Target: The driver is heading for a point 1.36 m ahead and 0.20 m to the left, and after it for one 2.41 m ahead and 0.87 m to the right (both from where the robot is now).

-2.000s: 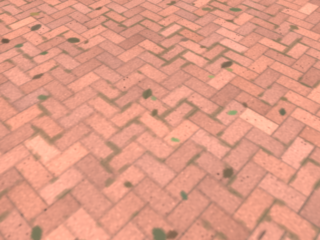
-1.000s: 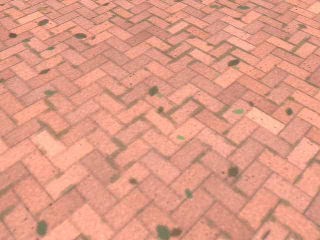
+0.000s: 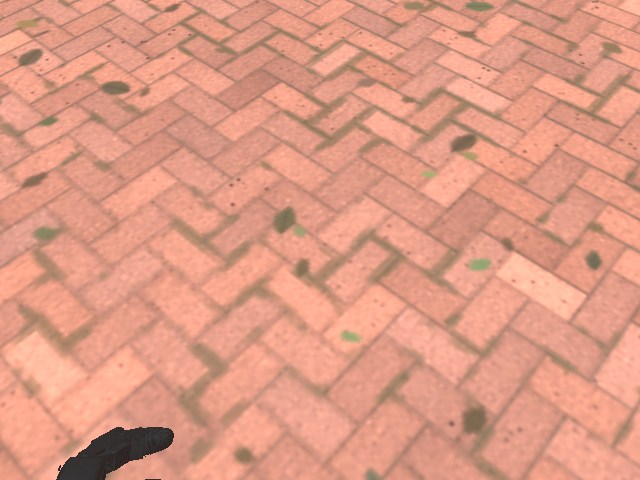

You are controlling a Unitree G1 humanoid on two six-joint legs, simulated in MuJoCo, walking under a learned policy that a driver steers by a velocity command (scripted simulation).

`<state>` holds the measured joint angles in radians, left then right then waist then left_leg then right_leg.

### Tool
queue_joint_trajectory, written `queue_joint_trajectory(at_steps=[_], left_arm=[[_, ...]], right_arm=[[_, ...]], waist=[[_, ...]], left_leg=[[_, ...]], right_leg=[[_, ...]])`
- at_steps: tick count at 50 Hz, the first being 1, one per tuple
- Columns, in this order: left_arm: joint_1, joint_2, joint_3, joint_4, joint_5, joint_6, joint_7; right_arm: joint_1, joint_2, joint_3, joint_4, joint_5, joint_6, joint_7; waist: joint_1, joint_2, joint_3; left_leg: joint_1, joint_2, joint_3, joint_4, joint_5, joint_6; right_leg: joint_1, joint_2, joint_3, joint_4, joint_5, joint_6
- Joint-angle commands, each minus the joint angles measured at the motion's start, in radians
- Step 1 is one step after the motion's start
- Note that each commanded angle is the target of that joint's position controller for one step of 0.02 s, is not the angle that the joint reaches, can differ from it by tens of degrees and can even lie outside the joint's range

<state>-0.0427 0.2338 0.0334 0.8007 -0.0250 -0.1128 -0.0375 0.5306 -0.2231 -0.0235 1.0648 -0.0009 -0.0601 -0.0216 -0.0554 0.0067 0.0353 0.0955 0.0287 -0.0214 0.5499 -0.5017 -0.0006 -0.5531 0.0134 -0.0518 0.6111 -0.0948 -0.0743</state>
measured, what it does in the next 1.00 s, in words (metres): walks ahead: left foot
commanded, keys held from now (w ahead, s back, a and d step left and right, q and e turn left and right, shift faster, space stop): w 1.00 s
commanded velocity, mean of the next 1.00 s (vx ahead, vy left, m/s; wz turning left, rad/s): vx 0.49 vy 0.00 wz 0.00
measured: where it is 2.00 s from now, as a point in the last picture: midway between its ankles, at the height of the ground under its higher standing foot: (277, 203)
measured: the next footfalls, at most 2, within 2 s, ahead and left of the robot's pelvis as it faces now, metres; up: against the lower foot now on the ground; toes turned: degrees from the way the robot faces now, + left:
left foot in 0.54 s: +0.47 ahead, +0.15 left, +0.00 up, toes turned +3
right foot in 1.10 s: +0.79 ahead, -0.09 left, +0.00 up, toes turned -2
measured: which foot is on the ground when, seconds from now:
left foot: up 0.00-0.52, down 0.54-1.00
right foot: down 0.00-0.56, up 0.58-1.00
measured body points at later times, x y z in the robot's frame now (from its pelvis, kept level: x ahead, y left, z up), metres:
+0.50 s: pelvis +0.27 +0.02 +0.02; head +0.30 +0.03 +0.47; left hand +0.23 +0.29 -0.12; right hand +0.48 -0.20 -0.07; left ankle +0.43 +0.15 -0.69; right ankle +0.13 -0.10 -0.71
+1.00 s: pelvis +0.55 +0.05 +0.03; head +0.57 +0.05 +0.48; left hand +0.74 +0.28 -0.08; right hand +0.51 -0.22 -0.11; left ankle +0.43 +0.15 -0.71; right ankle +0.74 -0.10 -0.67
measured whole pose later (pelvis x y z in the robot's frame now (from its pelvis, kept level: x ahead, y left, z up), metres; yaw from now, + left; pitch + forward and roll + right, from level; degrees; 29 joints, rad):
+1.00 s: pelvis +0.55 +0.05 +0.03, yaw +0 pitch +2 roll +2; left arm 0.04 0.24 0.04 0.87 -0.02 -0.08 -0.03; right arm 0.40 -0.24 -0.05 0.98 0.01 -0.08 -0.01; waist -0.07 -0.04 0.00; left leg 0.06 -0.06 0.06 0.18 -0.27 0.04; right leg -0.63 -0.09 0.01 0.57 0.07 -0.03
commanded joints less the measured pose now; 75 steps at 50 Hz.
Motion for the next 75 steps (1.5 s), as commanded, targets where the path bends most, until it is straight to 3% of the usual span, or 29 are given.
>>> queue_joint_trajectory(at_steps=[1, 2, 4, 6, 9, 16, 21, 24, 26, 27, 28, 29, 30, 32, 34, 38, 44, 50, 52, 54, 55, 56, 57, 58, 60, 61, 63, 66, 75], left_arm=[[0.493, 0.212, 0.064, 0.103, 0.015, 0.010, 0.001], [0.383, 0.166, 0.049, 0.093, 0.010, 0.004, 0.001], [0.222, 0.117, 0.032, 0.062, 0.023, -0.006, -0.006], [0.196, 0.081, 0.022, 0.080, 0.033, -0.012, -0.011], [0.250, 0.107, 0.026, 0.116, 0.027, -0.018, 0.002], [0.385, 0.161, 0.034, 0.149, 0.014, 0.002, 0.041], [0.470, 0.172, 0.039, 0.185, 0.004, 0.025, 0.045], [0.458, 0.190, 0.049, 0.187, 0.003, 0.040, 0.047], [0.418, 0.181, 0.044, 0.174, 0.010, 0.051, 0.046], [0.419, 0.142, 0.026, 0.150, 0.025, 0.051, 0.046], [0.539, 0.012, -0.011, 0.141, 0.025, 0.028, 0.036], [0.510, 0.077, 0.001, 0.155, 0.009, 0.001, 0.032], [0.417, 0.158, 0.023, 0.125, -0.019, -0.014, 0.028], [0.324, 0.149, 0.029, 0.107, -0.004, -0.012, 0.039], [0.355, 0.110, 0.032, 0.116, 0.005, 0.017, 0.043], [0.289, 0.089, 0.036, 0.091, 0.016, 0.040, 0.047], [0.078, 0.062, 0.028, 0.029, 0.014, 0.027, 0.032], [-0.048, 0.073, 0.021, -0.028, 0.004, 0.011, 0.000], [-0.010, 0.098, 0.030, -0.025, 0.003, 0.005, -0.008], [0.193, 0.157, 0.065, 0.032, 0.007, 0.003, -0.001], [0.387, 0.221, 0.089, 0.077, 0.018, 0.002, 0.009], [0.507, 0.322, 0.114, 0.102, 0.031, 0.007, 0.015], [0.509, 0.236, 0.087, 0.102, 0.025, 0.009, 0.014], [0.421, 0.185, 0.070, 0.092, 0.019, 0.005, 0.017], [0.265, 0.108, 0.047, 0.070, 0.023, -0.001, 0.015], [0.231, 0.084, 0.040, 0.073, 0.032, -0.007, 0.014], [0.228, 0.081, 0.044, 0.092, 0.040, -0.013, 0.014], [0.252, 0.117, 0.055, 0.114, 0.045, -0.018, 0.029], [0.365, 0.161, 0.064, 0.146, 0.029, 0.013, 0.064]], right_arm=[[0.084, -0.023, 0.011, -0.073, 0.021, -0.057, 0.023], [-0.041, -0.099, -0.011, -0.122, 0.053, -0.073, 0.026], [-0.150, -0.120, -0.024, -0.148, 0.036, -0.074, 0.009], [-0.101, -0.084, -0.029, -0.140, 0.027, -0.043, 0.003], [-0.153, -0.081, -0.037, -0.166, 0.016, -0.020, -0.003], [-0.443, -0.073, -0.035, -0.254, 0.010, -0.036, 0.012], [-0.573, -0.076, -0.026, -0.303, 0.023, -0.045, 0.042], [-0.545, -0.109, -0.034, -0.315, 0.025, -0.055, 0.056], [-0.335, -0.172, -0.069, -0.258, 0.023, -0.059, 0.052], [-0.136, -0.246, -0.094, -0.213, 0.013, -0.058, 0.043], [-0.033, -0.342, -0.117, -0.182, 0.002, -0.050, 0.045], [-0.030, -0.247, -0.088, -0.186, 0.002, -0.051, 0.049], [-0.122, -0.199, -0.071, -0.200, 0.006, -0.054, 0.048], [-0.277, -0.144, -0.052, -0.232, 0.000, -0.052, 0.052], [-0.305, -0.109, -0.043, -0.224, -0.008, -0.057, 0.058], [-0.237, -0.150, -0.055, -0.184, -0.004, -0.061, 0.042], [-0.155, -0.164, -0.055, -0.147, 0.007, -0.045, 0.017], [-0.086, -0.177, -0.066, -0.097, 0.017, -0.020, 0.007], [-0.107, -0.190, -0.073, -0.098, 0.019, -0.011, 0.004], [-0.141, -0.184, -0.069, -0.107, 0.017, -0.001, 0.005], [-0.142, -0.151, -0.052, -0.126, 0.007, 0.000, 0.007], [-0.018, -0.022, -0.014, -0.139, 0.004, -0.018, 0.017], [-0.040, -0.070, -0.023, -0.120, 0.025, -0.043, 0.021], [-0.136, -0.158, -0.050, -0.149, 0.056, -0.054, 0.021], [-0.225, -0.152, -0.059, -0.167, 0.045, -0.046, 0.006], [-0.204, -0.135, -0.066, -0.159, 0.038, -0.029, 0.002], [-0.165, -0.081, -0.063, -0.148, 0.039, 0.000, 0.005], [-0.222, -0.079, -0.070, -0.177, 0.033, 0.019, 0.003], [-0.496, -0.046, -0.050, -0.295, 0.020, 0.007, 0.054]], waist=[[0.184, -0.234, -0.393], [0.152, -0.185, -0.203], [0.083, -0.019, -0.083], [0.023, -0.074, -0.068], [0.014, -0.073, -0.008], [0.096, -0.044, 0.033], [0.137, -0.049, 0.061], [0.101, -0.072, 0.038], [-0.014, -0.074, -0.089], [-0.085, -0.002, -0.243], [-0.041, 0.262, -0.377], [-0.059, 0.229, -0.408], [-0.041, 0.166, -0.263], [0.016, 0.045, -0.113], [0.064, 0.084, -0.081], [0.068, 0.052, -0.028], [0.011, 0.055, 0.023], [-0.010, 0.056, 0.066], [0.023, 0.072, 0.036], [0.133, 0.078, -0.087], [0.205, 0.024, -0.228], [0.167, -0.221, -0.386], [0.187, -0.227, -0.442], [0.174, -0.171, -0.271], [0.109, -0.075, -0.106], [0.074, -0.102, -0.074], [0.046, -0.111, -0.051], [0.041, -0.076, -0.008], [0.125, -0.027, 0.074]], left_leg=[[-0.738, -0.076, -0.142, 0.843, -0.023, 0.040], [-0.829, -0.020, -0.112, 0.879, 0.039, 0.061], [-0.727, 0.079, -0.075, 0.773, 0.206, 0.069], [-0.619, 0.121, -0.077, 0.689, 0.246, 0.066], [-0.664, 0.137, -0.050, 0.585, 0.291, 0.041], [-0.773, 0.104, -0.003, 0.156, 0.608, 0.002], [-0.775, 0.073, 0.010, 0.009, 0.561, 0.014], [-0.698, 0.047, 0.023, -0.040, 0.448, 0.053], [-0.400, -0.017, 0.078, -0.070, 0.422, 0.099], [-0.090, 0.107, -0.059, -0.039, 0.429, 0.159], [0.287, 0.344, -0.534, -0.132, 0.241, 0.316], [0.300, 0.367, -0.720, -0.253, 0.174, 0.310], [0.180, 0.337, -0.567, -0.257, 0.192, 0.255], [-0.102, 0.259, -0.330, -0.309, 0.373, 0.218], [-0.229, 0.199, -0.216, -0.371, 0.437, 0.205], [-0.245, 0.191, -0.129, -0.423, 0.563, 0.230], [-0.199, 0.161, -0.041, -0.452, 0.524, 0.196], [-0.025, 0.233, -0.043, -0.381, 0.569, 0.186], [0.008, 0.246, -0.041, -0.319, 0.698, 0.169], [-0.042, 0.186, -0.003, -0.077, 0.983, 0.134], [-0.229, 0.129, 0.026, 0.191, 0.830, 0.101], [-0.651, -0.050, 0.054, 0.601, 0.294, 0.025], [-0.770, -0.074, -0.114, 0.755, -0.075, 0.035], [-0.853, -0.017, -0.126, 0.805, -0.021, 0.053], [-0.791, 0.079, -0.083, 0.700, 0.152, 0.056], [-0.726, 0.109, -0.090, 0.650, 0.204, 0.056], [-0.668, 0.121, -0.084, 0.625, 0.252, 0.055], [-0.756, 0.121, -0.103, 0.552, 0.368, 0.043], [-0.850, 0.088, 0.015, 0.151, 0.571, 0.050]], right_leg=[[0.934, -0.382, 0.892, -0.360, -0.417, -0.261], [0.776, -0.362, 0.731, -0.367, -0.372, -0.205], [0.456, -0.290, 0.459, -0.402, -0.117, -0.160], [0.326, -0.227, 0.328, -0.453, -0.069, -0.151], [0.260, -0.211, 0.245, -0.516, -0.044, -0.178], [0.389, -0.197, 0.156, -0.531, 0.020, -0.141], [0.534, -0.245, 0.144, -0.466, 0.033, -0.128], [0.604, -0.280, 0.156, -0.385, 0.142, -0.104], [0.574, -0.214, 0.097, -0.131, 0.452, -0.065], [0.401, -0.154, 0.045, 0.162, 0.330, -0.028], [-0.026, 0.033, 0.011, 0.551, -0.159, 0.048], [-0.145, 0.028, 0.170, 0.687, -0.460, 0.031], [-0.221, -0.032, 0.171, 0.727, -0.395, 0.009], [-0.158, -0.124, 0.126, 0.626, -0.229, 0.010], [-0.051, -0.160, 0.124, 0.545, -0.156, 0.018], [-0.127, -0.169, 0.109, 0.404, -0.036, 0.052], [-0.132, -0.127, 0.067, 0.060, 0.211, 0.066], [-0.152, -0.100, 0.064, -0.081, 0.126, 0.027], [-0.067, -0.076, 0.045, -0.103, 0.053, 0.002], [0.246, -0.010, -0.006, -0.126, 0.035, -0.039], [0.566, -0.119, 0.112, -0.088, 0.049, -0.092], [0.968, -0.391, 0.568, -0.151, -0.098, -0.247], [0.974, -0.434, 0.779, -0.290, -0.189, -0.259], [0.835, -0.403, 0.614, -0.307, -0.203, -0.194], [0.538, -0.326, 0.361, -0.376, -0.106, -0.124], [0.448, -0.288, 0.270, -0.414, -0.074, -0.100], [0.367, -0.262, 0.172, -0.462, -0.013, -0.098], [0.368, -0.261, 0.071, -0.493, 0.089, -0.106], [0.574, -0.286, -0.113, -0.481, 0.213, -0.076]])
